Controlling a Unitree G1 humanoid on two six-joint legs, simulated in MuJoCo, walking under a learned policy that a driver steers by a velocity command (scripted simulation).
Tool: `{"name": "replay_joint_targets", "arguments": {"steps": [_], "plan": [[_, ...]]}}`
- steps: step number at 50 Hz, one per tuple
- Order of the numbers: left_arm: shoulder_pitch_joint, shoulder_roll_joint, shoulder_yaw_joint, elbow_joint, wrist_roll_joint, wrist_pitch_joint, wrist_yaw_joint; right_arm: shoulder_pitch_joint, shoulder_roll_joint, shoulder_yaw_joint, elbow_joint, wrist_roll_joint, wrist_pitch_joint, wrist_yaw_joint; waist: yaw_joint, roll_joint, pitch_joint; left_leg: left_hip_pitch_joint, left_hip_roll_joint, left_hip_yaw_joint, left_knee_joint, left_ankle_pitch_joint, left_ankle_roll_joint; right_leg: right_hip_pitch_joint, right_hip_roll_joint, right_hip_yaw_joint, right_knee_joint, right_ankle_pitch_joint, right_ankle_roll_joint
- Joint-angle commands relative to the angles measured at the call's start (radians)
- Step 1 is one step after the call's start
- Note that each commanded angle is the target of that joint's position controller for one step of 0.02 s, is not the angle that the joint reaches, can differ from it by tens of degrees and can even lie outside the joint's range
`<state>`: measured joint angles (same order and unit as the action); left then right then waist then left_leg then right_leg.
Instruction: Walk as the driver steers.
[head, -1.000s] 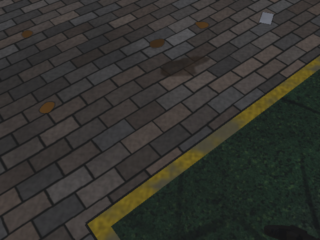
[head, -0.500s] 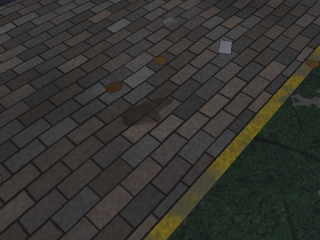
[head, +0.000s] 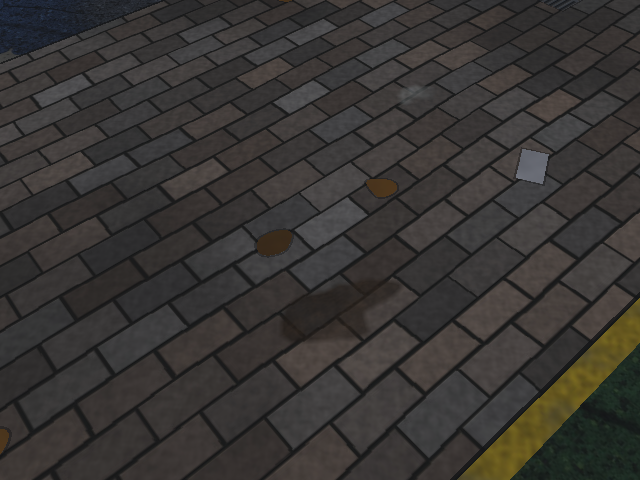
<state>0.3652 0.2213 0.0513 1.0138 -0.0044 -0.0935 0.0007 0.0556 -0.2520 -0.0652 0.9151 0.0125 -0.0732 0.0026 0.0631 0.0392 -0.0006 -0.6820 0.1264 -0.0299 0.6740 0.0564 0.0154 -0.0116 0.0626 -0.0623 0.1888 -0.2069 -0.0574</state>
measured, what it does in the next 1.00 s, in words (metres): walks ahead: left foot, then right foot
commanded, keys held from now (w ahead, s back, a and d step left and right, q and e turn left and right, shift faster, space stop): w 1.00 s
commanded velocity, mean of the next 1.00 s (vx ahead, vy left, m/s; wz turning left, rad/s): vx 0.50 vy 0.00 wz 0.00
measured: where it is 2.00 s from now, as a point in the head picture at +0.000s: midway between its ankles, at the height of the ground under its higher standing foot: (347, 243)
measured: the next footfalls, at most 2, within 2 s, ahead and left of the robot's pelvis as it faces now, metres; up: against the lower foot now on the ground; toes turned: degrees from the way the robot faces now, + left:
left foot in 0.16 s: +0.29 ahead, +0.15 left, +0.00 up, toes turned +3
right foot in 0.74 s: +0.61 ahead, -0.08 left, +0.00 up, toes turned -3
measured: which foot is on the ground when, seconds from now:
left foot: up 0.00-0.14, down 0.16-0.76, up 0.78-1.00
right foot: down 0.00-0.18, up 0.20-0.72, down 0.74-1.00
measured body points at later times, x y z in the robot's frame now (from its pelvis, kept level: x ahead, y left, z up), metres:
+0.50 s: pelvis +0.28 +0.07 +0.00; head +0.30 +0.08 +0.45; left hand +0.44 +0.33 -0.12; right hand +0.28 -0.19 -0.14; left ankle +0.25 +0.15 -0.75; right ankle +0.44 -0.12 -0.68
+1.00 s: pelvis +0.57 +0.00 +0.00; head +0.59 -0.01 +0.45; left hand +0.60 +0.27 -0.13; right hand +0.70 -0.27 -0.13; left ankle +0.66 +0.18 -0.67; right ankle +0.57 -0.08 -0.75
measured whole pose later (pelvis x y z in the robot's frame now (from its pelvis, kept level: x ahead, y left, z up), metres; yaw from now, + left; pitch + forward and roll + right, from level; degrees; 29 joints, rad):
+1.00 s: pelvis +0.57 +0.00 +0.00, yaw +0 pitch +1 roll -1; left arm 0.30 0.23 0.06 0.99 0.01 -0.09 -0.02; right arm 0.15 -0.27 -0.08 0.94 0.01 -0.07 -0.01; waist 0.04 0.04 0.01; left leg -0.65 0.14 -0.03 0.98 -0.18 0.02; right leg -0.15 0.06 -0.07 0.28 -0.15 -0.07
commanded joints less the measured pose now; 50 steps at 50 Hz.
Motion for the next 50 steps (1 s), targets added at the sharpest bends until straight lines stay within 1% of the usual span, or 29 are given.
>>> {"name": "replay_joint_targets", "arguments": {"steps": [1,5,7,8,9,10,11,12,13,14,15,16,18,20,26,31,34,35,36,37,38,39,40,41,42,43,45,48,50], "plan": [[0.044,0.162,0.033,-0.019,-0.008,-0.002,0.008,-0.130,-0.038,0.003,-0.080,0.006,-0.015,0.014,0.008,-0.096,0.086,0.004,-0.031,0.032,-0.094,0.039,0.004,-0.021,-0.274,0.113,-0.067,0.231,-0.136],[0.051,0.180,0.046,-0.001,-0.013,0.018,0.016,-0.152,-0.066,0.000,-0.108,0.011,-0.028,0.037,-0.016,-0.112,0.084,0.027,-0.049,0.031,-0.158,-0.081,0.048,0.103,-0.334,0.122,0.021,0.349,-0.115],[0.008,0.195,0.050,-0.011,-0.014,0.028,0.018,-0.022,-0.112,-0.024,-0.077,0.009,-0.032,0.037,-0.097,-0.137,0.000,0.239,-0.107,0.080,-0.177,-0.128,0.081,0.101,-0.313,0.093,0.168,0.636,-0.087],[-0.005,0.172,0.041,-0.019,-0.011,0.032,0.018,0.149,-0.158,-0.049,-0.022,0.006,-0.031,0.031,-0.172,-0.119,-0.099,0.472,-0.126,0.091,-0.176,-0.109,0.109,0.033,-0.258,0.055,0.361,0.695,-0.059],[0.012,0.140,0.025,-0.042,0.007,0.033,0.018,0.334,-0.233,-0.071,0.017,-0.007,-0.028,0.021,-0.221,-0.001,-0.248,0.789,0.059,-0.127,-0.151,-0.105,0.173,-0.189,-0.192,0.010,0.683,0.404,-0.023],[0.132,0.002,-0.012,-0.044,0.004,0.009,0.006,0.383,-0.283,-0.077,0.038,-0.010,-0.024,0.026,-0.144,0.262,-0.360,1.080,0.266,-0.623,-0.297,-0.314,0.333,-0.579,0.006,0.051,1.015,-0.301,0.038],[0.069,0.099,0.007,-0.037,-0.020,-0.017,0.000,0.365,-0.194,-0.050,0.031,0.001,-0.025,0.028,-0.178,0.174,-0.337,1.063,0.245,-0.687,-0.368,-0.428,0.305,-0.691,-0.036,0.188,1.143,-0.376,0.019],[-0.024,0.150,0.022,-0.068,-0.043,-0.032,-0.003,0.276,-0.150,-0.037,0.014,0.004,-0.030,0.024,-0.165,0.131,-0.199,0.942,0.218,-0.534,-0.379,-0.389,0.259,-0.762,-0.088,0.170,1.160,-0.295,0.002],[-0.080,0.156,0.023,-0.080,-0.040,-0.036,0.004,0.194,-0.127,-0.028,-0.007,-0.003,-0.033,0.024,-0.135,0.039,-0.125,0.791,0.184,-0.414,-0.403,-0.290,0.234,-0.728,-0.145,0.142,1.117,-0.195,-0.003],[-0.108,0.152,0.032,-0.083,-0.025,-0.032,0.011,0.141,-0.100,-0.021,-0.013,-0.016,-0.037,0.027,-0.106,0.007,-0.068,0.657,0.152,-0.331,-0.432,-0.199,0.221,-0.680,-0.178,0.133,1.054,-0.132,-0.001],[-0.086,0.138,0.036,-0.079,-0.019,-0.018,0.013,0.122,-0.073,-0.011,-0.011,-0.026,-0.040,0.029,-0.070,0.023,-0.058,0.580,0.126,-0.274,-0.460,-0.149,0.211,-0.615,-0.204,0.142,1.016,-0.094,-0.003],[-0.067,0.113,0.035,-0.075,-0.018,-0.005,0.014,0.128,-0.066,-0.009,-0.003,-0.026,-0.041,0.031,-0.055,0.034,-0.052,0.540,0.115,-0.243,-0.486,-0.132,0.214,-0.579,-0.212,0.141,0.985,-0.080,-0.002],[-0.077,0.090,0.034,-0.081,-0.015,0.013,0.017,0.158,-0.092,-0.014,0.013,-0.018,-0.044,0.024,-0.045,0.028,-0.020,0.499,0.105,-0.185,-0.529,-0.100,0.226,-0.591,-0.224,0.128,0.911,-0.048,0.012],[-0.153,0.099,0.038,-0.109,-0.006,0.019,0.019,0.193,-0.123,-0.020,0.025,-0.018,-0.043,0.009,-0.057,0.008,0.013,0.510,0.104,-0.154,-0.556,-0.070,0.229,-0.663,-0.229,0.123,0.808,0.046,0.034],[-0.348,0.071,0.026,-0.166,-0.006,0.009,0.001,0.288,-0.129,-0.016,0.055,-0.006,-0.030,-0.010,-0.112,0.015,0.054,0.561,0.052,-0.037,-0.571,-0.031,0.177,-0.660,-0.182,0.072,0.480,0.321,0.048],[-0.481,0.072,0.013,-0.218,-0.017,-0.001,-0.027,0.375,-0.138,-0.021,0.098,0.000,-0.008,-0.013,-0.152,0.015,0.096,0.725,0.108,-0.036,-0.513,0.004,0.178,-0.700,-0.152,0.058,0.353,0.264,0.030],[-0.455,0.102,0.020,-0.228,-0.020,-0.010,-0.042,0.361,-0.157,-0.031,0.103,0.003,0.006,-0.019,-0.110,0.041,0.071,0.795,0.143,-0.039,-0.429,0.176,0.155,-0.623,-0.125,0.046,0.311,0.158,-0.007],[-0.393,0.127,0.031,-0.215,-0.018,-0.012,-0.042,0.338,-0.168,-0.035,0.096,0.004,0.010,-0.020,-0.071,0.059,0.028,0.795,0.135,-0.027,-0.361,0.343,0.143,-0.515,-0.093,0.021,0.305,0.131,-0.025],[-0.259,0.162,0.051,-0.174,-0.014,-0.013,-0.038,0.312,-0.161,-0.032,0.090,0.006,0.015,-0.020,0.002,0.055,-0.050,0.764,0.096,0.008,-0.213,0.480,0.121,-0.327,-0.060,-0.007,0.284,0.151,-0.051],[-0.070,0.219,0.075,-0.121,-0.005,-0.012,-0.030,0.303,-0.134,-0.019,0.073,-0.002,0.015,-0.019,0.073,0.024,-0.179,0.607,0.044,0.042,0.021,0.386,0.090,-0.025,-0.126,0.066,0.327,0.188,-0.098],[0.074,0.314,0.099,-0.092,0.009,-0.005,-0.024,0.408,-0.034,0.011,0.059,-0.011,-0.003,-0.010,0.055,-0.183,-0.342,0.192,-0.109,0.089,0.427,-0.030,0.014,0.396,-0.391,0.491,0.304,0.069,-0.249],[0.087,0.260,0.077,-0.085,-0.001,-0.001,-0.025,0.402,-0.027,0.018,0.070,-0.003,-0.029,-0.002,0.055,-0.275,-0.411,0.025,-0.185,-0.045,0.612,-0.624,0.011,0.460,-0.472,0.789,0.141,-0.012,-0.294],[0.009,0.201,0.057,-0.095,-0.009,-0.002,-0.023,0.311,-0.119,-0.008,0.045,0.026,-0.047,0.003,0.051,-0.219,-0.275,-0.071,-0.117,-0.089,0.690,-0.596,0.033,0.353,-0.431,0.669,0.123,-0.070,-0.239],[-0.083,0.167,0.046,-0.120,-0.007,-0.003,-0.021,0.237,-0.132,-0.010,0.023,0.036,-0.054,0.001,0.026,-0.159,-0.162,-0.078,-0.061,-0.054,0.663,-0.505,0.045,0.193,-0.395,0.526,0.099,-0.024,-0.204],[-0.149,0.138,0.036,-0.128,0.003,-0.006,-0.025,0.201,-0.124,-0.015,0.019,0.025,-0.051,-0.006,-0.006,-0.096,-0.083,-0.038,-0.021,-0.034,0.594,-0.427,0.044,0.035,-0.358,0.427,0.059,0.045,-0.188],[-0.185,0.109,0.027,-0.130,0.013,-0.012,-0.029,0.212,-0.114,-0.023,0.023,0.014,-0.038,-0.012,-0.045,-0.104,-0.048,0.029,0.011,-0.040,0.533,-0.379,0.045,-0.070,-0.322,0.355,0.026,0.091,-0.169],[-0.186,0.104,0.025,-0.119,0.013,-0.016,-0.032,0.253,-0.064,-0.019,0.034,0.009,-0.011,-0.015,-0.080,-0.122,-0.030,0.104,0.027,-0.036,0.469,-0.345,0.037,-0.169,-0.295,0.289,-0.028,0.113,-0.172],[-0.135,0.153,0.035,-0.096,0.012,-0.019,-0.015,0.177,-0.066,-0.023,0.004,-0.002,0.002,-0.020,-0.078,-0.100,0.016,0.027,0.038,-0.026,0.335,-0.229,0.007,-0.183,-0.292,0.231,-0.075,0.171,-0.187],[-0.102,0.161,0.036,-0.085,0.009,-0.015,-0.003,0.108,-0.065,-0.024,-0.019,-0.008,0.000,-0.016,-0.062,-0.093,0.029,-0.012,0.035,-0.023,0.216,-0.113,-0.007,-0.157,-0.281,0.195,-0.083,0.201,-0.173]]}}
